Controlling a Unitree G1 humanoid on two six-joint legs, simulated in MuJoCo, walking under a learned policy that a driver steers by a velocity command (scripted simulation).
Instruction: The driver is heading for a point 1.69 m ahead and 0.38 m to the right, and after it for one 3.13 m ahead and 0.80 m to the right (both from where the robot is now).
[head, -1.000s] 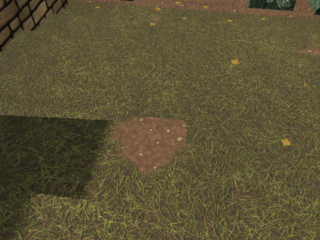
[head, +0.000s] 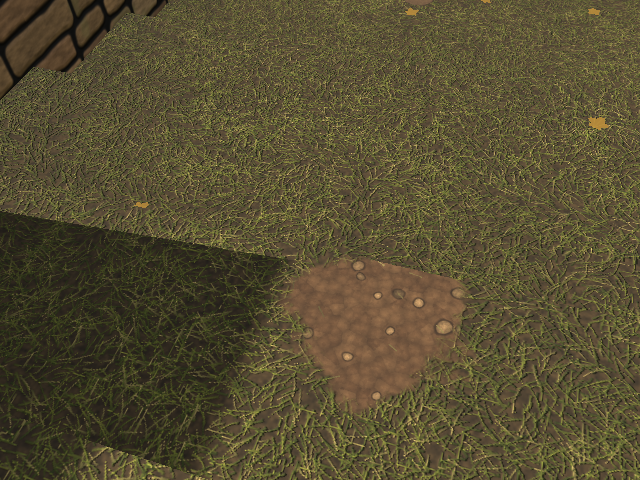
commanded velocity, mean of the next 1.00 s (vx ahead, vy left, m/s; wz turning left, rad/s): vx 0.01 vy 0.00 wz -0.39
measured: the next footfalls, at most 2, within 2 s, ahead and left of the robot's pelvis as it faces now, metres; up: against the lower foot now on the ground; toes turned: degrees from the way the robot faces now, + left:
left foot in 0.52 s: +0.13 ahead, +0.14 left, +0.00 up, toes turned -21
right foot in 0.86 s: +0.05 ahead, -0.09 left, +0.00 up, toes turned -25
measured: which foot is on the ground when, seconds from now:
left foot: up 0.00-0.50, down 0.52-1.00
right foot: down 0.00-0.54, up 0.56-0.84, down 0.86-1.00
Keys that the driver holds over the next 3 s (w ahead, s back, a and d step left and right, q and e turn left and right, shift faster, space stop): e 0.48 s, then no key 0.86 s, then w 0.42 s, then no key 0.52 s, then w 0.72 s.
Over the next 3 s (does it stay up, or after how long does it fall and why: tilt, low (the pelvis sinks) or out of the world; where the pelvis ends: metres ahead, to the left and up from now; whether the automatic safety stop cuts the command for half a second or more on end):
stays up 0.58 -0.05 -0.18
